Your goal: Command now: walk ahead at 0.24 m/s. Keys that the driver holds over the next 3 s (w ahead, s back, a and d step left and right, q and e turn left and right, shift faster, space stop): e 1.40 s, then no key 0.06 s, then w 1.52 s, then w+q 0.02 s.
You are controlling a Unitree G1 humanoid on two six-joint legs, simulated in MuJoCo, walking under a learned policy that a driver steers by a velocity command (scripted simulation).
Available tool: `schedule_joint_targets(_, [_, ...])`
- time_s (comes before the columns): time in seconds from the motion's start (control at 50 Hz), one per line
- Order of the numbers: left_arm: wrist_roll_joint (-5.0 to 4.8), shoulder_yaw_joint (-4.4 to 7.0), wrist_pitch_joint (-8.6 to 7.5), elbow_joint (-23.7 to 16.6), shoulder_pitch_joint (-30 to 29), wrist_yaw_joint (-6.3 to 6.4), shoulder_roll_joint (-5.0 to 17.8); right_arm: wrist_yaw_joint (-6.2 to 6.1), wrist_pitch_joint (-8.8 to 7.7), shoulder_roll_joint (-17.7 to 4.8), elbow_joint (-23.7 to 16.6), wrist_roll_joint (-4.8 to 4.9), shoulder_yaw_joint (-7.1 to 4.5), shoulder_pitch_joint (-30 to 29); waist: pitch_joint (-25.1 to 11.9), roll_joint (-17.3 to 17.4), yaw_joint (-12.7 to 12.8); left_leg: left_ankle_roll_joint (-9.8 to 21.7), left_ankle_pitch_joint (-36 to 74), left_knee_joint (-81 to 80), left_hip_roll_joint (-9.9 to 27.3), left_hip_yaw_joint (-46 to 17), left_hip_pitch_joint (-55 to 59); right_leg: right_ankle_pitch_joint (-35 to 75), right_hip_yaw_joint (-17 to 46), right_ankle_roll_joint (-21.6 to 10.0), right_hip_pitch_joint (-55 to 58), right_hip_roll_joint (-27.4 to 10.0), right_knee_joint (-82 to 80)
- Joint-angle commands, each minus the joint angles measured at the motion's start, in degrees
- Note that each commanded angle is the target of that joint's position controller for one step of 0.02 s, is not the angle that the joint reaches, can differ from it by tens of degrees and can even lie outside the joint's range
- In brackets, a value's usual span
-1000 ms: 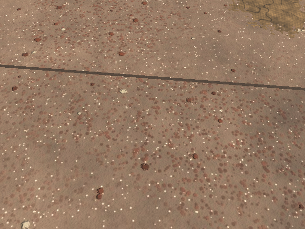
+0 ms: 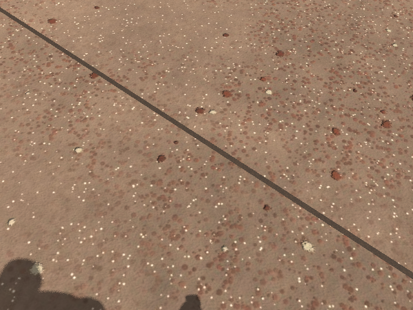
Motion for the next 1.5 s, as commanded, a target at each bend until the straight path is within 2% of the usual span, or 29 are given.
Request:
schedule_joint_targets(0.02, [0.21, 1.3, 1.69, 0.0, 7.6, 0.64, 4.5, -0.49, -2.09, -6.6, -1.6, -0.93, -1.84, -0.1, -10.5, 4.6, 1.9, 10.3, 38.0, -12.4, 16.5, -9.2, 7.7, 5.6, 2.2, 1.3, 0.0, -1.7, -2.2])
schedule_joint_targets(0.16, [0.8, 0.87, 2.11, -3.1, -0.3, 0.16, 2.3, -3.24, -1.02, -7.3, 2.1, -1.27, -1.95, -1.5, -7.6, 6.0, -0.8, 7.4, 34.0, -14.2, 15.1, 1.5, 11.8, 21.7, 1.2, 2.5, -1.9, -0.2, -22.2])
schedule_joint_targets(0.32, [0.72, 1.79, 2.96, -8.1, -2.1, -2.55, 2.7, -4.64, 2.97, -8.8, 3.7, 1.21, -2.97, -1.2, -6.6, 6.6, -1.2, 5.6, 35.6, -2.0, 20.1, 0.4, 20.3, 10.2, -3.7, -1.8, -2.9, 3.0, -32.2])
schedule_joint_targets(0.36, [1.15, 3.46, 2.38, -7.3, 4.8, -2.02, 6.6, -5.12, 2.94, -8.4, 3.9, 1.36, -3.0, 0.2, -11.1, 1.9, 2.2, -0.4, 33.9, 12.6, 13.9, 5.0, 15.1, 31.6, -1.2, -5.9, 12.2, 4.4, -42.9])
schedule_joint_targets(0.38, [1.93, 5.45, 2.35, -7.7, 8.4, -0.6, 14.2, -4.79, 2.13, -6.0, 1.5, -1.08, -2.14, 0.1, -15.8, -11.2, 1.9, -5.6, 7.9, 29.7, 6.6, 6.9, -0.3, 62.7, 16.2, -13.4, 26.4, -7.7, -40.9])
schedule_joint_targets(0.4, [2.85, 5.01, 2.6, -8.5, 9.3, -0.35, 14.0, -4.02, 1.7, -4.6, 0.0, -1.81, -1.46, -1.6, -22.7, -15.8, 2.2, -7.9, -30.3, 43.9, -2.9, -1.3, -13.9, 67.1, 33.3, -25.7, 35.8, -17.2, -43.9])
schedule_joint_targets(0.42, [2.33, 4.06, 2.55, -9.7, 7.0, -0.61, 11.0, -3.12, 1.5, -6.8, 1.2, -0.26, -1.98, -2.0, -23.3, -7.3, 3.4, -7.2, -29.8, 48.0, 0.9, -8.9, -15.3, 59.5, 28.8, -24.3, 33.9, -15.8, -44.9])
schedule_joint_targets(0.44, [1.54, 3.7, 2.53, -10.4, 3.2, -0.4, 9.0, -2.97, 1.69, -6.8, 1.0, 0.89, -2.07, -3.7, -18.3, -4.1, 1.9, -6.7, -25.7, 47.0, 2.6, -8.7, -17.5, 51.6, 23.1, -20.9, 29.7, -12.5, -44.9])
schedule_joint_targets(0.46, [0.52, 3.37, 2.93, -10.8, 0.4, -0.14, 7.6, -3.46, 2.15, -6.4, 1.6, 0.62, -2.19, -3.9, -13.5, -0.4, 0.5, -7.0, -22.3, 42.2, 3.8, -7.9, -18.2, 44.5, 19.4, -17.7, 24.5, -9.5, -46.2])
schedule_joint_targets(0.5, [0.6, 3.11, 3.96, -11.7, -2.5, 0.72, 7.0, -4.2, 3.04, -6.5, 1.6, -0.04, -2.48, -3.7, -10.8, -3.0, -1.4, -8.1, -17.0, 35.2, 3.8, -6.6, -13.0, 37.7, 16.4, -15.4, 16.7, -5.6, -48.2])
schedule_joint_targets(0.6, [0.79, 4.23, 5.0, -12.8, -2.0, 2.06, 9.1, -4.39, 2.77, -4.5, 2.2, 0.3, -1.69, -2.7, -13.5, -5.8, -0.9, -10.1, -11.5, 21.3, 2.1, -7.0, -7.4, 33.7, 16.9, -14.6, 15.6, -3.8, -47.6])
schedule_joint_targets(0.7, [0.89, 4.28, 6.02, -14.0, -3.2, 1.92, 9.0, -3.41, 1.89, -5.8, 1.7, 0.72, -2.14, -3.0, -12.2, -8.8, 0.1, -9.2, -10.2, 11.4, 1.1, -7.5, -2.9, 22.8, 23.1, -13.3, 13.9, -3.1, -47.1])
schedule_joint_targets(0.76, [0.13, 3.9, 6.63, -15.0, -5.0, 2.06, 8.1, -2.59, 0.74, -6.2, 2.8, 0.72, -2.75, 1.3, -11.6, -8.7, -2.5, -6.9, -1.9, -4.3, 1.2, -6.2, 5.5, 21.0, 24.6, -10.1, 11.9, -0.4, -43.2])
schedule_joint_targets(0.78, [0.36, 3.34, 6.69, -15.3, -3.6, 2.18, 6.2, -2.78, 0.68, -9.3, 2.9, 0.0, -3.66, 3.0, -12.0, -4.5, -2.1, -4.4, 0.1, -7.9, 8.2, -11.6, 11.3, 12.9, 22.1, -7.1, 7.2, 2.6, -38.0])
schedule_joint_targets(0.8, [0.75, 2.58, 6.35, -16.3, -0.9, 1.91, 3.1, -3.29, 1.3, -14.8, 2.2, -1.21, -4.76, 1.5, -10.6, 12.1, 1.5, 2.8, 9.8, -10.2, 21.0, -25.5, 15.4, -4.5, 11.1, -3.3, -3.8, 11.9, -25.8])
schedule_joint_targets(0.82, [1.18, 3.77, 5.48, -16.8, -1.5, 1.71, 7.1, -3.02, 1.2, -13.3, 1.6, -2.98, -4.45, 1.2, -9.8, 17.8, 0.1, 10.5, 14.0, -12.2, 27.9, -34.3, 11.5, -12.6, 7.7, -0.9, -8.4, 11.7, -11.9])
schedule_joint_targets(0.84, [0.78, 4.98, 5.38, -15.5, -0.6, 1.58, 10.3, -3.26, 0.95, -10.2, 0.2, -2.64, -3.53, -1.4, -8.9, 12.2, 0.6, 10.6, 13.4, -11.5, 25.9, -29.7, 10.2, -9.0, 9.1, -0.1, -8.1, 9.5, -4.1])
schedule_joint_targets(0.9, [0.54, 4.8, 7.02, -13.2, 1.2, 1.78, 7.6, -4.08, 1.26, -6.8, -0.6, -0.23, -2.41, -4.9, -6.4, 8.9, 0.9, 5.7, 13.2, -9.5, 18.2, -16.1, 10.8, -0.1, 6.8, 2.9, -10.0, 8.2, 3.1])
schedule_joint_targets(1.04, [0.27, 2.65, 6.96, -17.7, -5.7, 0.39, 3.1, -4.88, 2.86, -10.6, 0.3, -0.42, -3.79, 0.3, -9.0, 12.0, -3.7, 7.7, 18.5, -8.9, 19.9, -8.3, 17.9, 1.1, 0.3, 4.5, -5.3, 4.2, -15.4])
schedule_joint_targets(1.14, [0.06, 3.28, 7.67, -17.9, -3.5, -0.74, 4.4, -3.56, 2.8, -12.3, 0.5, 1.06, -4.5, -1.1, -8.9, 13.0, -2.7, 6.3, 18.7, -6.6, 21.6, -5.3, 15.0, 3.8, -3.9, 1.2, 4.9, 4.9, -29.5])
schedule_joint_targets(1.18, [0.14, 3.82, 7.77, -16.5, 0.6, -0.99, 4.2, -3.4, 2.7, -11.4, 1.0, 2.22, -4.34, -1.9, -9.3, 11.3, 0.0, 2.7, 15.4, -1.0, 20.1, -2.1, 12.1, 12.8, -5.6, -1.9, 13.2, 6.8, -41.8])
schedule_joint_targets(1.2, [0.27, 4.67, 7.67, -15.9, 3.0, -0.46, 6.3, -3.11, 2.47, -9.2, 2.3, 1.77, -3.8, 1.5, -10.2, 5.9, 0.2, -1.5, 8.5, 5.7, 17.6, 1.6, 6.4, 21.3, -1.8, -4.1, 21.4, 5.9, -46.6])
schedule_joint_targets(1.22, [0.47, 6.29, 7.24, -16.9, 5.1, 0.54, 13.4, -2.75, 2.38, -5.3, 0.5, -1.36, -2.46, 1.5, -11.1, -12.0, -0.8, -7.5, -18.0, 23.9, 10.7, 6.8, -10.2, 44.9, 18.4, -9.8, 32.5, -9.0, -46.6])
schedule_joint_targets(1.24, [2.58, 5.93, 5.87, -18.1, 4.2, 0.08, 14.8, -3.33, 2.22, -6.1, -2.2, -1.53, -2.44, -3.9, -12.3, -15.6, 1.6, -9.5, -30.8, 36.0, 4.2, -1.0, -19.1, 50.0, 29.9, -21.8, 28.2, -17.7, -47.1])
schedule_joint_targets(1.28, [2.35, 4.6, 4.01, -16.9, 1.7, -0.08, 10.6, -3.83, 2.49, -9.1, -1.9, 0.3, -3.41, -6.0, -10.1, -7.8, 1.2, -8.5, -23.4, 41.5, 6.0, -6.4, -19.6, 41.5, 21.3, -18.7, 24.9, -11.6, -48.0])
schedule_joint_targets(1.3, [1.35, 4.25, 4.04, -17.0, -0.7, 0.34, 9.3, -4.25, 2.62, -9.0, -0.8, -0.08, -3.62, -5.0, -9.4, -5.2, 0.0, -8.6, -19.1, 39.5, 6.5, -6.9, -19.5, 37.7, 18.7, -15.8, 23.9, -8.6, -47.8])
schedule_joint_targets(1.32, [0.57, 3.79, 4.34, -17.2, -2.7, 0.73, 8.4, -4.49, 2.79, -9.5, -0.7, -0.46, -3.82, -4.3, -8.9, -5.8, -1.0, -8.9, -16.1, 38.1, 6.4, -6.9, -18.3, 37.9, 17.4, -14.7, 22.2, -7.2, -47.8])
schedule_joint_targets(1.46, [1.16, 3.4, 5.13, -16.7, -2.5, 2.04, 8.4, -3.6, 2.67, -6.0, 0.1, 0.17, -2.38, -3.9, -11.2, -6.6, -0.4, -10.3, -10.1, 23.1, 4.0, -6.3, -10.3, 32.1, 17.4, -14.4, 20.8, -4.8, -47.1])
schedule_joint_targets(1.5, [1.09, 3.21, 5.19, -16.0, -1.2, 1.79, 8.2, -2.93, 2.46, -6.0, -0.1, 0.57, -2.09, -4.2, -11.0, -7.4, 0.9, -9.5, -9.8, 18.2, 4.0, -5.4, -6.9, 12.5, 19.2, -14.6, 18.0, -4.2, -49.6])
Next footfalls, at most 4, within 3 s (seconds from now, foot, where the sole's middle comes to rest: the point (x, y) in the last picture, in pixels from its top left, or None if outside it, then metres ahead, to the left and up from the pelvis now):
0.36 right None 0.21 -0.15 -0.77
0.78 left None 0.28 0.08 -0.77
1.20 right None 0.12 -0.14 -0.77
1.66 left None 0.29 0.01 -0.77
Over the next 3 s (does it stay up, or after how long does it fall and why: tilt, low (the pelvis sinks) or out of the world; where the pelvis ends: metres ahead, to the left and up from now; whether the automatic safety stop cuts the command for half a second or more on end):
stays up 0.58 -0.57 0.01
